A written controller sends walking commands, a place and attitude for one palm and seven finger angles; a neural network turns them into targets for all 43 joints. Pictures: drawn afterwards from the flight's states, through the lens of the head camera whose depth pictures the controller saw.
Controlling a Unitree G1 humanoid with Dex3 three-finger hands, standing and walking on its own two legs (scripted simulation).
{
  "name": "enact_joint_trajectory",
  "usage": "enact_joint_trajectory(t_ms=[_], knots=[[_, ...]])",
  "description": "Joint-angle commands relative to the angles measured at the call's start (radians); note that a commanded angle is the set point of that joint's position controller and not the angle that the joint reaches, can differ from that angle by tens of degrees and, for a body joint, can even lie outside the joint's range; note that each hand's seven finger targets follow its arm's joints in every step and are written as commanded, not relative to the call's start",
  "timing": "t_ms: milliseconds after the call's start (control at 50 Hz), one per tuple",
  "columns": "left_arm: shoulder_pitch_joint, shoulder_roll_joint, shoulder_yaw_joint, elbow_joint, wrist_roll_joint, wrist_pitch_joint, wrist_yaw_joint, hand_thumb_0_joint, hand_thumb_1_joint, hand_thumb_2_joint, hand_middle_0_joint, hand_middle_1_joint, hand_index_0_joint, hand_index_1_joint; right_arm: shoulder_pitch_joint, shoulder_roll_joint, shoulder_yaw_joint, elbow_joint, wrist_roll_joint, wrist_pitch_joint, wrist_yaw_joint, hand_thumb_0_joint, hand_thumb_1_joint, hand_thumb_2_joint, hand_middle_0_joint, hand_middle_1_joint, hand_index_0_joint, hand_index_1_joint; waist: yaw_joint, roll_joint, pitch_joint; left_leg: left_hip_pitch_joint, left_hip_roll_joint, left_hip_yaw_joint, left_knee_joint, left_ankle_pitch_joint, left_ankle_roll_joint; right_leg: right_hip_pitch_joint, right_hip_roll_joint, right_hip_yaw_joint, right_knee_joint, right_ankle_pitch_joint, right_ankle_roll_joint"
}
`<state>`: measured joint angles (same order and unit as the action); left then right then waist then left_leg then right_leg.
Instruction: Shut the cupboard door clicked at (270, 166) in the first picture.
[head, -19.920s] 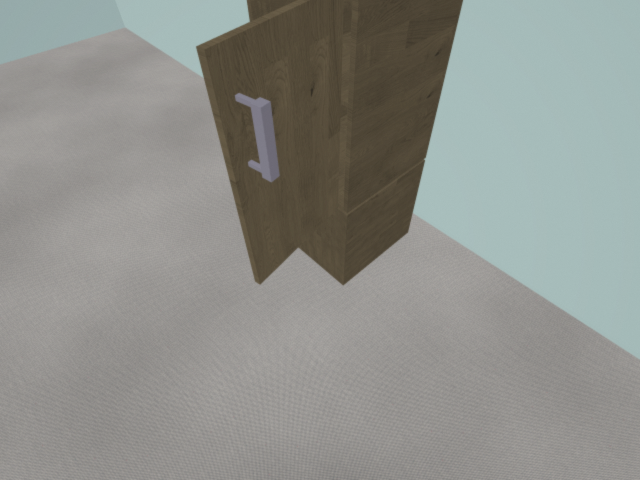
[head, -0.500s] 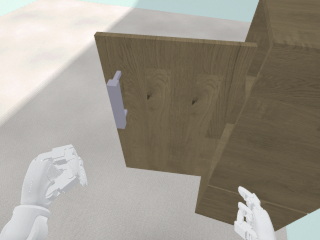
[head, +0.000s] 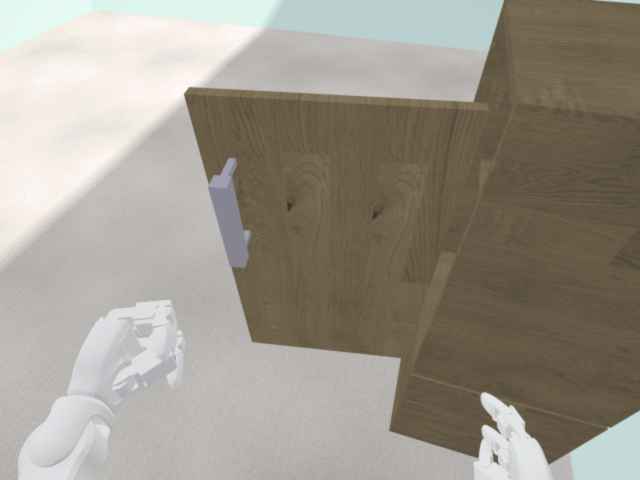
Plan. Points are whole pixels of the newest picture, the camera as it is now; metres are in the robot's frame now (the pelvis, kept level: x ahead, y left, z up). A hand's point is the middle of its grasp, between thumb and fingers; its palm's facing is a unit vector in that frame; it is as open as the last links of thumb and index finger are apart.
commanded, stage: raise the hand and make a fist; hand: left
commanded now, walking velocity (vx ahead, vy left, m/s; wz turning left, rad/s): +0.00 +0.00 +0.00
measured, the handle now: (235, 214) +0.43 +0.16 +0.10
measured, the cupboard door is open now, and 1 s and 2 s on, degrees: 100 100 99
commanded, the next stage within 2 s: bring the fist close to the handle in 0.14 s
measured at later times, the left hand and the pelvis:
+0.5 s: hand (181, 321) +0.25 +0.17 +0.12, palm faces +0.02 -1.00 -0.08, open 3.1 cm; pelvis +0.00 -0.02 +0.00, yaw +1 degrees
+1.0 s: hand (222, 296) +0.30 +0.15 +0.09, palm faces -0.05 -1.00 -0.04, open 3.1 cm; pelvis +0.02 -0.02 +0.00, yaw +0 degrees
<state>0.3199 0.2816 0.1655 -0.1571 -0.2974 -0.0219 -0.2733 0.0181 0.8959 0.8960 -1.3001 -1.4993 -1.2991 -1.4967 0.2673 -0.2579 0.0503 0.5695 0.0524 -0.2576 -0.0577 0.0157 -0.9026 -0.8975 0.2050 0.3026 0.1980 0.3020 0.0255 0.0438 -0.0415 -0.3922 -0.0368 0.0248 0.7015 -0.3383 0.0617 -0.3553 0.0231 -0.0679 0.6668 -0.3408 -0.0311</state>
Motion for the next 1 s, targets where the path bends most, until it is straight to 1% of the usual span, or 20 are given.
enact_joint_trajectory(t_ms=[0,80,140,200,300,320,360,380,440,500,560,580,660,720,780,840,860,920,960,980], knots=[[-0.211,0.173,0.156,-0.325,-0.024,-0.183,0.065,0.000,0.900,0.900,-1.300,-1.500,-1.300,-1.500,-0.111,-0.103,-0.040,-0.160,-0.002,-0.081,-0.006,0.000,-0.900,-0.900,0.200,0.300,0.200,0.300,0.012,0.040,-0.154,0.088,0.038,-0.092,-0.135,0.149,-0.040,0.026,-0.009,0.024,-0.088,0.125,-0.002],[-0.144,0.109,0.078,-0.225,-0.003,-0.182,0.050,0.000,0.900,0.900,-1.300,-1.500,-1.300,-1.500,-0.099,-0.113,-0.044,-0.137,0.004,-0.087,0.004,0.000,-0.900,-0.900,0.200,0.300,0.200,0.300,-0.010,0.060,-0.115,0.075,0.039,-0.087,-0.127,0.128,-0.037,0.005,-0.013,0.025,-0.095,0.126,0.000],[-0.089,0.094,0.046,-0.139,-0.007,-0.113,0.002,0.000,0.900,0.900,-1.300,-1.500,-1.300,-1.500,-0.096,-0.124,-0.050,-0.142,0.015,-0.082,-0.001,0.000,-0.900,-0.900,0.200,0.300,0.200,0.300,-0.013,-0.008,-0.065,0.033,0.035,-0.080,-0.125,0.088,-0.029,0.002,-0.021,0.043,-0.125,0.101,0.008],[-0.112,0.127,0.074,-0.149,-0.016,-0.071,-0.021,0.000,0.900,0.900,-1.300,-1.500,-1.300,-1.500,-0.109,-0.129,-0.051,-0.156,0.018,-0.073,-0.010,0.000,-0.900,-0.900,0.200,0.300,0.200,0.300,-0.009,-0.073,-0.061,0.012,0.030,-0.070,-0.111,0.074,-0.021,0.013,-0.033,0.071,-0.151,0.055,0.017],[-0.277,0.187,0.157,-0.266,-0.029,-0.157,0.049,0.000,0.900,0.900,-1.300,-1.500,-1.300,-1.500,-0.122,-0.114,-0.046,-0.148,0.004,-0.085,-0.020,0.000,-0.900,-0.900,0.200,0.300,0.200,0.300,-0.006,-0.039,-0.136,0.058,0.032,-0.074,-0.111,0.105,-0.021,0.032,-0.026,0.063,-0.129,0.068,0.016],[-0.298,0.158,0.131,-0.271,-0.025,-0.181,0.060,0.000,0.900,0.900,-1.300,-1.500,-1.300,-1.500,-0.124,-0.109,-0.042,-0.141,0.003,-0.090,-0.016,0.000,-0.900,-0.900,0.200,0.300,0.200,0.300,-0.008,0.008,-0.145,0.073,0.030,-0.073,-0.113,0.115,-0.023,0.026,-0.023,0.055,-0.116,0.088,0.013],[-0.305,0.175,0.140,-0.227,-0.017,-0.203,0.074,0.000,0.900,0.900,-1.300,-1.500,-1.300,-1.500,-0.110,-0.115,-0.044,-0.120,0.001,-0.095,-0.012,0.000,-0.900,-0.900,0.200,0.300,0.200,0.300,-0.017,-0.009,-0.137,0.069,0.034,-0.075,-0.103,0.126,-0.024,0.021,-0.023,0.057,-0.110,0.111,0.013],[-0.279,0.145,0.113,-0.181,-0.009,-0.200,0.067,0.000,0.900,0.900,-1.300,-1.500,-1.300,-1.500,-0.110,-0.112,-0.044,-0.117,0.004,-0.094,-0.009,0.000,-0.900,-0.900,0.200,0.300,0.200,0.300,-0.019,-0.006,-0.128,0.063,0.033,-0.070,-0.105,0.127,-0.024,0.017,-0.025,0.056,-0.111,0.117,0.013],[-0.255,0.120,0.065,-0.084,0.002,-0.158,0.028,0.000,0.900,0.900,-1.300,-1.500,-1.300,-1.500,-0.101,-0.121,-0.048,-0.111,0.014,-0.088,-0.005,0.000,-0.900,-0.900,0.200,0.300,0.200,0.300,-0.023,0.008,-0.115,0.050,0.028,-0.060,-0.100,0.122,-0.025,0.017,-0.033,0.068,-0.122,0.134,0.016],[-0.260,0.092,0.022,-0.056,-0.001,-0.097,-0.004,0.000,0.900,0.900,-1.300,-1.500,-1.300,-1.500,-0.105,-0.126,-0.050,-0.129,0.021,-0.077,-0.008,0.000,-0.900,-0.900,0.200,0.300,0.200,0.300,-0.022,-0.040,-0.108,0.036,0.027,-0.057,-0.095,0.131,-0.022,0.029,-0.043,0.083,-0.136,0.147,0.024],[-0.301,0.183,0.123,-0.071,-0.015,-0.086,0.015,0.000,0.900,0.900,-1.300,-1.500,-1.300,-1.500,-0.114,-0.132,-0.051,-0.133,0.012,-0.068,-0.016,0.000,-0.900,-0.900,0.200,0.300,0.200,0.300,-0.005,-0.108,-0.140,0.016,0.029,-0.061,-0.086,0.149,-0.022,0.073,-0.054,0.112,-0.141,0.161,0.033],[-0.332,0.173,0.124,-0.093,-0.013,-0.098,0.025,0.000,0.900,0.900,-1.300,-1.500,-1.300,-1.500,-0.122,-0.125,-0.050,-0.139,0.011,-0.065,-0.016,0.000,-0.900,-0.900,0.200,0.300,0.200,0.300,-0.006,-0.109,-0.156,0.020,0.026,-0.054,-0.089,0.157,-0.019,0.077,-0.054,0.105,-0.137,0.166,0.034],[-0.442,0.202,0.159,-0.144,-0.003,-0.175,0.084,0.000,0.900,0.900,-1.300,-1.500,-1.300,-1.500,-0.129,-0.113,-0.048,-0.124,0.003,-0.067,-0.009,0.000,-0.900,-0.900,0.200,0.300,0.200,0.300,-0.007,-0.042,-0.202,0.065,0.029,-0.050,-0.094,0.201,-0.022,0.084,-0.045,0.084,-0.102,0.229,0.028],[-0.398,0.136,0.100,-0.108,0.010,-0.195,0.083,0.000,0.900,0.900,-1.300,-1.500,-1.300,-1.500,-0.118,-0.106,-0.051,-0.114,0.008,-0.072,0.004,0.000,-0.900,-0.900,0.200,0.300,0.200,0.300,-0.009,0.054,-0.218,0.111,0.029,-0.038,-0.093,0.250,-0.027,0.064,-0.036,0.060,-0.084,0.289,0.018],[-0.377,0.077,0.026,0.005,0.015,-0.151,0.053,0.000,0.900,0.900,-1.300,-1.500,-1.300,-1.500,-0.102,-0.119,-0.055,-0.105,0.015,-0.064,0.008,0.000,-0.900,-0.900,0.200,0.300,0.200,0.300,-0.035,-0.034,-0.157,0.073,0.032,-0.043,-0.086,0.218,-0.025,0.036,-0.039,0.069,-0.101,0.281,0.030],[-0.394,0.087,0.025,0.053,0.011,-0.101,0.035,0.000,0.900,0.900,-1.300,-1.500,-1.300,-1.500,-0.102,-0.131,-0.059,-0.115,0.023,-0.048,0.001,0.000,-0.900,-0.900,0.200,0.300,0.200,0.300,-0.030,-0.072,-0.124,0.048,0.030,-0.045,-0.096,0.171,-0.023,0.023,-0.039,0.069,-0.122,0.218,0.032],[-0.410,0.124,0.054,0.052,0.014,-0.096,0.043,0.000,0.900,0.900,-1.300,-1.500,-1.300,-1.500,-0.106,-0.137,-0.061,-0.116,0.020,-0.042,-0.003,0.000,-0.900,-0.900,0.200,0.300,0.200,0.300,-0.030,-0.102,-0.124,0.040,0.032,-0.047,-0.091,0.167,-0.021,0.030,-0.044,0.082,-0.129,0.202,0.037],[-0.530,0.125,0.056,-0.050,0.019,-0.120,0.077,0.000,0.900,0.900,-1.300,-1.500,-1.300,-1.500,-0.121,-0.123,-0.059,-0.126,0.014,-0.041,-0.003,0.000,-0.900,-0.900,0.200,0.300,0.200,0.300,-0.026,-0.038,-0.210,0.104,0.032,-0.047,-0.100,0.215,-0.021,0.045,-0.037,0.061,-0.102,0.246,0.026],[-0.559,0.182,0.110,-0.087,0.025,-0.156,0.114,0.000,0.900,0.900,-1.300,-1.500,-1.300,-1.500,-0.122,-0.122,-0.058,-0.117,0.004,-0.039,-0.002,0.000,-0.900,-0.900,0.200,0.300,0.200,0.300,-0.022,-0.057,-0.252,0.119,0.038,-0.048,-0.096,0.252,-0.022,0.068,-0.035,0.057,-0.089,0.276,0.025],[-0.569,0.158,0.094,-0.093,0.029,-0.175,0.125,0.000,0.900,0.900,-1.300,-1.500,-1.300,-1.500,-0.125,-0.112,-0.055,-0.115,0.003,-0.039,0.003,0.000,-0.900,-0.900,0.200,0.300,0.200,0.300,-0.019,-0.019,-0.269,0.130,0.037,-0.044,-0.098,0.270,-0.024,0.074,-0.034,0.055,-0.080,0.292,0.021]])
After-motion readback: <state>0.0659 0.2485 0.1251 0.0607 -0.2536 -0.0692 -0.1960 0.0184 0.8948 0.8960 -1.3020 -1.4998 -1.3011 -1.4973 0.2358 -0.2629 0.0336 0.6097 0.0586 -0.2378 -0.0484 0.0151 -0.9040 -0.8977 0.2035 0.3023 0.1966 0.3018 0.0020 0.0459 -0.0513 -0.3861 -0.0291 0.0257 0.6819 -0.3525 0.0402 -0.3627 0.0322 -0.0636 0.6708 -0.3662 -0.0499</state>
